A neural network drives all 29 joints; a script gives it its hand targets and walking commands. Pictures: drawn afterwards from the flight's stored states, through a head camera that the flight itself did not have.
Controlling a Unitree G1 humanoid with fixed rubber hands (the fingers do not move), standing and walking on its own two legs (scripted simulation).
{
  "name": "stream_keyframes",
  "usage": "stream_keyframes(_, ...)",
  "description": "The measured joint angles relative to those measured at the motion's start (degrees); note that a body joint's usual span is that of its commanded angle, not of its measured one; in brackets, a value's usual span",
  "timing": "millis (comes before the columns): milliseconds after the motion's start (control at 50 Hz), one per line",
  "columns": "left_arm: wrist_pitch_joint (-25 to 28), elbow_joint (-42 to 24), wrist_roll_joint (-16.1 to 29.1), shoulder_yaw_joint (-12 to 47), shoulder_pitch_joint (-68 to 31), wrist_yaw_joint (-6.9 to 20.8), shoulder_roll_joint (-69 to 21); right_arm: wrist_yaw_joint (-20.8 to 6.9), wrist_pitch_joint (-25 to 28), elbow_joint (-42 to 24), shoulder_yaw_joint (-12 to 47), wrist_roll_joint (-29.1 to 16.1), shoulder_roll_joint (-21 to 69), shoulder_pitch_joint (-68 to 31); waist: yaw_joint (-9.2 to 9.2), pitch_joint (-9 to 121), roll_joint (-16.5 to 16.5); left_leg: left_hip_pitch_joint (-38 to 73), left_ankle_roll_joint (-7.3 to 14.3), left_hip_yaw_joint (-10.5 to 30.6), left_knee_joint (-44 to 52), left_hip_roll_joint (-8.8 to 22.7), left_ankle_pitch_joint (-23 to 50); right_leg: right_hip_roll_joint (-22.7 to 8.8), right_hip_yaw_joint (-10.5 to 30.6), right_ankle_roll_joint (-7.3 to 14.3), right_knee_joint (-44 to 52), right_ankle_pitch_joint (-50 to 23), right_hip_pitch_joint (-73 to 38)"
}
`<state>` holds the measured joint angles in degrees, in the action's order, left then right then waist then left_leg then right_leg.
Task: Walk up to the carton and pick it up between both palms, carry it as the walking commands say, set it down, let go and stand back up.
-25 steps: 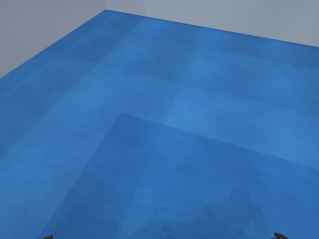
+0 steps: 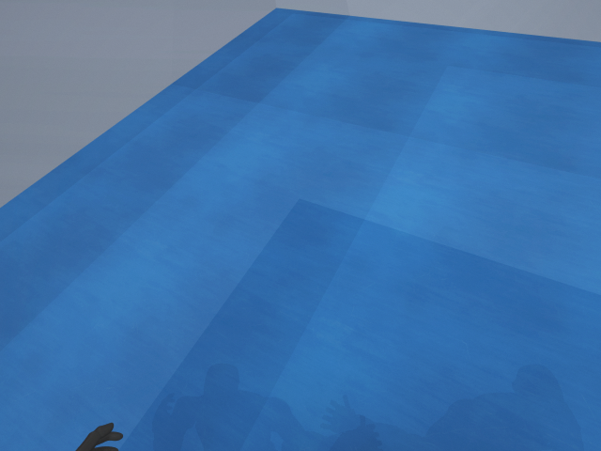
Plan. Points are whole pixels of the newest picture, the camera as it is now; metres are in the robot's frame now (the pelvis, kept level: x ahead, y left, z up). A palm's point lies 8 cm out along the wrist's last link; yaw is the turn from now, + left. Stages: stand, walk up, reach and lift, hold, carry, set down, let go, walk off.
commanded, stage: walk up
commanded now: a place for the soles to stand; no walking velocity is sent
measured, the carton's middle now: out of the picture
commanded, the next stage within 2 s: none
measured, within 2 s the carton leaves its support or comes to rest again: neither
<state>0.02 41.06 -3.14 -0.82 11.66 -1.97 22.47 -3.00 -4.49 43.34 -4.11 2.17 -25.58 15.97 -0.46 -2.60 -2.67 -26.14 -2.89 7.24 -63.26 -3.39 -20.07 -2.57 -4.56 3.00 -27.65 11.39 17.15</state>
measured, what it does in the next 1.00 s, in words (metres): walks backwards, turning left: left foot, then right foot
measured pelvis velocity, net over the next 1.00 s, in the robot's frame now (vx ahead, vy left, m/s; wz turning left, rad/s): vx -0.28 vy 0.08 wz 0.52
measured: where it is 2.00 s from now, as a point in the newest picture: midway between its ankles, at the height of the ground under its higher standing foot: outside the picture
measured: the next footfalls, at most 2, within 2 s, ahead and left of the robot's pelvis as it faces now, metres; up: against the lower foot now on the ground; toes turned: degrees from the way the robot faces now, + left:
left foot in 0.22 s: -0.03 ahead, +0.17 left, +0.00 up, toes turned +4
right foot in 0.60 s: -0.12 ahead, +0.01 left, +0.00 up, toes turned +13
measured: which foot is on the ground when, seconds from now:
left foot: up 0.00-0.20, down 0.22-0.60, up 0.62-1.00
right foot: down 0.00-0.22, up 0.24-0.58, down 0.60-1.00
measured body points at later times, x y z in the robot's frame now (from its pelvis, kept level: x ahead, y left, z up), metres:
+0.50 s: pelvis -0.14 +0.08 -0.01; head -0.14 +0.08 +0.44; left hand -0.13 +0.42 -0.10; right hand +0.06 -0.21 -0.08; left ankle -0.07 +0.17 -0.74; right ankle -0.13 -0.03 -0.70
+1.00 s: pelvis -0.28 +0.08 -0.01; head -0.25 +0.08 +0.44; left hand -0.33 +0.44 -0.06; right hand -0.01 -0.13 -0.10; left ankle -0.36 +0.24 -0.71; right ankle -0.16 +0.00 -0.74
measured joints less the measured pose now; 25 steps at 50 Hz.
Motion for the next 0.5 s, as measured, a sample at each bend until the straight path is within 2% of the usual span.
stream_keyframes(120, -0.04, -2.27, 0.21, -0.06, -1.37, 0.2, 1.74, -0.03, 0.11, -1.36, 0.71, -0.23, -0.33, -1.43, -0.22, -2.78, 1.41, 3.06, 0.15, -2.48, 9.95, 2.1, -4.17, -2.61, -2.49, -0.96, -2.01, -2.06, 2.94)
stream_keyframes(200, -1.25, -2.13, 0.43, -0.72, -1.27, 0.48, 3.85, -0.74, 0.67, -3.55, 1.32, -0.67, -0.12, -2.45, -0.52, -3.47, 2.78, 7.62, 1.53, -5.59, 22.19, 3.17, -0.7, -4.47, -3.77, -2.48, -4.9, -2.8, 5.03)
stream_keyframes(220, -1.45, -2.0, 0.6, -0.86, -0.92, 0.54, 4.19, -0.99, 0.77, -4.06, 1.31, -0.71, -0.55, -2.27, -0.41, -3.07, 2.54, 9.34, 2.6, -5.51, 25.76, 3.38, -0.11, -4.66, -4.1, -2.56, -7.33, -1.13, 6.28)
stream_keyframes(240, -1.76, -1.3, 0.91, -1.18, -0.68, 0.52, 4.66, -0.98, 0.73, -4.06, 1.29, -0.41, -0.14, -2.62, -0.09, -3.2, 3.41, 9.15, 3.42, -5.58, 25.72, 2.7, 0.24, -4.82, -2.79, -2.22, -11.48, 4.66, 7.86)
stream_keyframes(260, -2.29, -0.52, 1.26, -1.46, -0.21, 0.34, 4.69, -0.81, 0.64, -4.2, 1.55, 0.07, 0.32, -2.79, 0.18, -2.97, 3.82, 8.63, 3.92, -5.52, 25.16, 2.4, 0.88, -3.64, -0.75, -2.21, -17.32, 10.32, 9.9)
stream_keyframes(300, -3.02, 0.48, 1.66, -1.5, 1.19, 0.05, 4.2, -0.29, 0.53, -5.01, 2.09, 0.72, 1.04, -2.79, 1.19, -1.97, 3.59, 8.48, 4.68, -4.78, 26.96, 2.33, 3.37, -0.67, 1.32, -2.34, -28.22, 14.77, 13.14)
stream_keyframes(360, -2.7, 1.72, 1.43, -1.29, 2.52, 0.75, 3.68, 0.47, 0.79, -5.79, 2.21, 0.51, 1.36, -3.06, 2.09, -0.94, 3.11, 8.99, 5.17, -3.35, 32.38, 1.49, 8.42, 1.86, 2.15, -2.81, -37.28, 11.92, 14.5)
stream_keyframes(420, -2.68, 2.39, 1.36, -1.47, 3.49, 1.42, 3.54, 1.0, 1.19, -6.02, 1.64, 0.01, 1.15, -3.49, 1.68, -0.6, 3.05, 9.14, 5.43, -2.49, 35.51, -0.19, 11.66, 3.12, 2.66, -3.27, -34.43, 9.46, 10.81)
stream_keyframes(500, -3.18, 2.84, 1.79, -1.62, 4.93, 1.35, 3.31, 1.1, 0.85, -6.6, 0.77, 0.26, 0.74, -3.83, 1.06, -0.1, 2.34, 8.66, 6.36, -1.91, 37.66, -2.77, 14.66, 4.38, 3.22, -3.45, -22.24, 11.78, 3.27)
